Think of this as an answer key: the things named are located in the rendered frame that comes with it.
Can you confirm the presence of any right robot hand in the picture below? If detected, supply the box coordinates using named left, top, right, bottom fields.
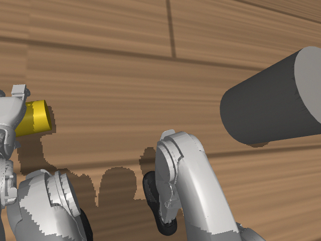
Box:
left=236, top=222, right=266, bottom=241

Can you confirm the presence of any right robot foot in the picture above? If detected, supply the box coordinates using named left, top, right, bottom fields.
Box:
left=142, top=171, right=177, bottom=236

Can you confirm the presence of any left robot hand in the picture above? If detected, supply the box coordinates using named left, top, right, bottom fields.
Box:
left=0, top=84, right=31, bottom=149

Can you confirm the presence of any left robot foot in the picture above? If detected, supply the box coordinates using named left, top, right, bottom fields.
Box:
left=80, top=208, right=93, bottom=241

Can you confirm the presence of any left robot arm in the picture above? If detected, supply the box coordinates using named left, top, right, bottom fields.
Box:
left=0, top=125, right=17, bottom=241

